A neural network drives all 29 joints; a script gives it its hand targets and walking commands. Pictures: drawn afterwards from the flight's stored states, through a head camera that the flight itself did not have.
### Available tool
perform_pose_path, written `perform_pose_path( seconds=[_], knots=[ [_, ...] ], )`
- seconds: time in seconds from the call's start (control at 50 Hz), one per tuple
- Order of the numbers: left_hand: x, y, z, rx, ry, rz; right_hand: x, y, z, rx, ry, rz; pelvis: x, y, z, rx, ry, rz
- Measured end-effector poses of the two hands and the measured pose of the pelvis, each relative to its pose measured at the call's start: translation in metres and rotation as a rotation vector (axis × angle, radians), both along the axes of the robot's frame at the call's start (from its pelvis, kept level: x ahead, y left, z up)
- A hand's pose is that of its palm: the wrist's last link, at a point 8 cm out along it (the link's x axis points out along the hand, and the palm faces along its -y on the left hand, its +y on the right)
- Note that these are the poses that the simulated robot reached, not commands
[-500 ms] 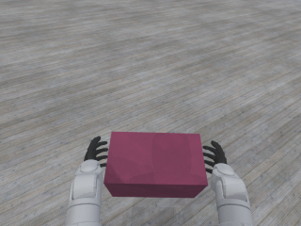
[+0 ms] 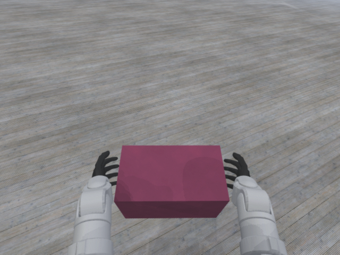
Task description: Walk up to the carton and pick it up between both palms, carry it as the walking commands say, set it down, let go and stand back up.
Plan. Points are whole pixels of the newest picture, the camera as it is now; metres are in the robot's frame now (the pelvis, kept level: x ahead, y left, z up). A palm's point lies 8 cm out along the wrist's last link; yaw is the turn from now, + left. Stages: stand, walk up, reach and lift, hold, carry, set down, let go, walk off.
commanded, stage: hold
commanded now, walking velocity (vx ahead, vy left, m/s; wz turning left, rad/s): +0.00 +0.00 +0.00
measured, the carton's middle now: (171, 183) +0.34 +0.02 -0.04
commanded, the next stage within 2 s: set down in 0.08 s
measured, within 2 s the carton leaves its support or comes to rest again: neither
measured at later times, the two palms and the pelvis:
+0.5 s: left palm (100, 180) +0.31 +0.21 +0.00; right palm (230, 186) +0.31 -0.14 +0.00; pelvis +0.02 +0.01 +0.00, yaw +1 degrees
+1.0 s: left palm (103, 189) +0.32 +0.22 -0.07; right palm (221, 193) +0.33 -0.13 -0.07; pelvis +0.03 +0.02 -0.01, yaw +1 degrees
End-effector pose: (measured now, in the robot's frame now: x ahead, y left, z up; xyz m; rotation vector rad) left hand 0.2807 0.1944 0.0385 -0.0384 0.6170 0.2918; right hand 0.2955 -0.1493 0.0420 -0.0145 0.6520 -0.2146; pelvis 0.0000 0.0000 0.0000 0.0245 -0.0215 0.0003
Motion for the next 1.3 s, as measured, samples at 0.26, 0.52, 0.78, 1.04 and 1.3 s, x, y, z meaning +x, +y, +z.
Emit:
perform_pose_path(
  seconds=[0.26,0.52,0.78,1.04,1.3],
  knots=[
    [0.010,0.005,-0.016,-0.046,0.053,0.008,0.001,0.004,-0.018,0.004,0.062,-0.012,0.005,0.002,0.001,-0.002,0.004,0.005],
    [0.028,0.016,-0.039,-0.025,0.067,-0.010,0.018,0.014,-0.046,0.006,0.083,-0.005,0.021,0.009,0.002,-0.011,0.025,0.009],
    [0.044,0.022,-0.066,-0.023,0.075,-0.030,0.034,0.018,-0.072,0.023,0.091,0.014,0.033,0.016,0.002,-0.019,0.082,0.013],
    [0.041,0.028,-0.121,0.000,0.120,-0.042,0.031,0.024,-0.126,0.002,0.130,0.017,0.026,0.025,-0.011,-0.026,0.276,0.012],
    [0.030,0.017,-0.191,0.018,0.115,-0.024,0.030,0.017,-0.189,-0.032,0.101,0.018,-0.007,0.030,-0.053,-0.022,0.459,0.004]
  ],
)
